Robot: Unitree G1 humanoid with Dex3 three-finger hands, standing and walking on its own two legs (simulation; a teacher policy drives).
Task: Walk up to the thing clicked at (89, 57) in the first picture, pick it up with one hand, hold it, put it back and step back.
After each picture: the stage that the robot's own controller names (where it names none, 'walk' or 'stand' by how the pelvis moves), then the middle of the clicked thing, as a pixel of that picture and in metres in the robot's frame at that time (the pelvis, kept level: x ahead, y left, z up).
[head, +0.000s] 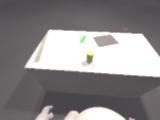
stand; (89, 56) +0.58 +0.04 -0.07
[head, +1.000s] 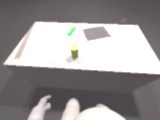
walk; (74, 52) +0.54 +0.17 -0.04
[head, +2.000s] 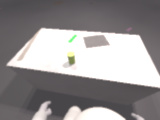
stand; (71, 58) +0.52 +0.21 -0.05
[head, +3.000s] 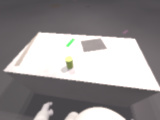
stand; (69, 62) +0.49 +0.22 -0.07
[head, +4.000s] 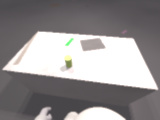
stand; (68, 61) +0.50 +0.23 -0.08
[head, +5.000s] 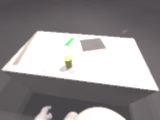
stand; (68, 62) +0.49 +0.23 -0.08
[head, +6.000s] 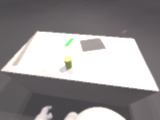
stand; (68, 62) +0.49 +0.23 -0.08
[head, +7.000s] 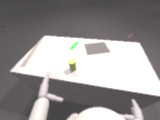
rise first; (72, 65) +0.48 +0.22 -0.07
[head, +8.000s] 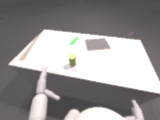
go down; (72, 60) +0.51 +0.21 -0.06
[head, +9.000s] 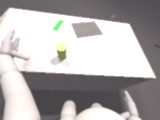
go down; (61, 52) +0.48 +0.20 +0.00
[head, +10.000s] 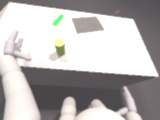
close in; (60, 47) +0.50 +0.21 +0.01
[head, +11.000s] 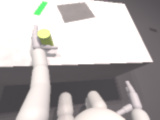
close; (46, 40) +0.52 +0.23 +0.05
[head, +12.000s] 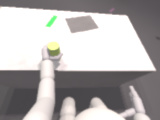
lift; (55, 51) +0.46 +0.21 +0.05
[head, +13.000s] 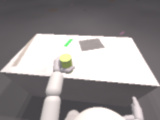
lift; (67, 64) +0.33 +0.17 +0.14
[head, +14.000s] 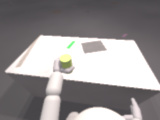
hold; (67, 64) +0.33 +0.17 +0.14
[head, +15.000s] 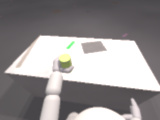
hold; (66, 64) +0.33 +0.18 +0.14
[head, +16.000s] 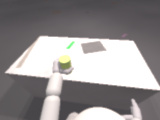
crouch; (66, 65) +0.33 +0.18 +0.13
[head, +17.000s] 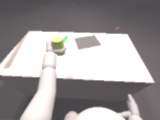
crouch; (59, 46) +0.46 +0.21 +0.15
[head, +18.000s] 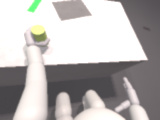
lower; (41, 36) +0.54 +0.24 +0.04
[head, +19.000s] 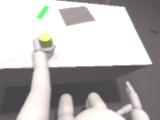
lower; (47, 43) +0.51 +0.23 +0.04
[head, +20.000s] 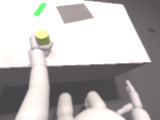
lower; (44, 40) +0.52 +0.23 +0.04
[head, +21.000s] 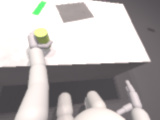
lower; (43, 39) +0.53 +0.24 +0.04
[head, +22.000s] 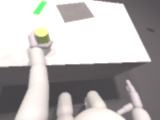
loosen; (44, 39) +0.53 +0.24 +0.05
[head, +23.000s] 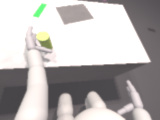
withdraw; (45, 42) +0.52 +0.23 +0.04
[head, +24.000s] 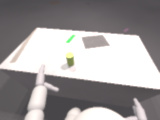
sink last; (70, 59) +0.49 +0.21 -0.02
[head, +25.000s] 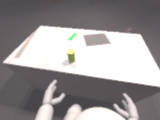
stand; (71, 55) +0.52 +0.22 -0.01
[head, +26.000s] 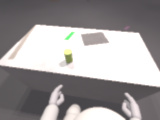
stand; (68, 56) +0.50 +0.22 -0.01
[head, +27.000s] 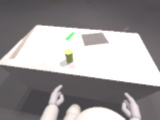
stand; (69, 56) +0.51 +0.22 -0.01
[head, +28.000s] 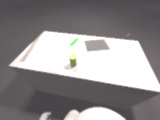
stand; (73, 60) +0.52 +0.20 -0.07
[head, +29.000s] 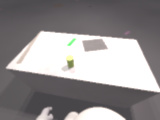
stand; (70, 61) +0.50 +0.22 -0.08
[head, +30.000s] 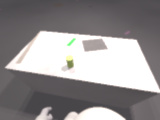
stand; (70, 61) +0.50 +0.22 -0.08
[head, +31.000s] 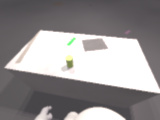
walk; (69, 61) +0.50 +0.22 -0.08
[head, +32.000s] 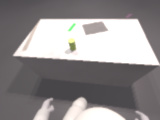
walk; (72, 44) +0.64 +0.24 -0.06
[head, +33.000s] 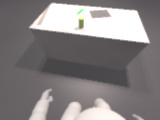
walk; (81, 22) +0.98 +0.17 -0.05
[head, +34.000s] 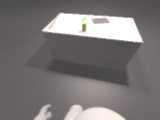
stand; (84, 26) +1.14 +0.19 -0.06
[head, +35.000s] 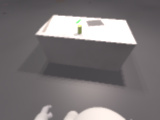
stand; (79, 29) +1.10 +0.20 -0.08
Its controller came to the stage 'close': yes
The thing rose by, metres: 0.21
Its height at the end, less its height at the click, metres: +0.00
